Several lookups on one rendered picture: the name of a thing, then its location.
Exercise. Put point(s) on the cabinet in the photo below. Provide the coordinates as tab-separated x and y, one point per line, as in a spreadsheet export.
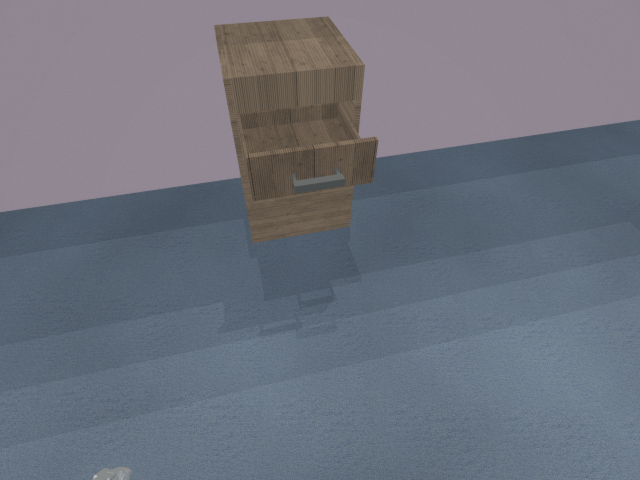
282	64

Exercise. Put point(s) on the drawer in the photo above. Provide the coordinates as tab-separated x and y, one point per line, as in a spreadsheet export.
308	141

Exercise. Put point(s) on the handle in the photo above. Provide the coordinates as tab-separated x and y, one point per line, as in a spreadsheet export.
318	183

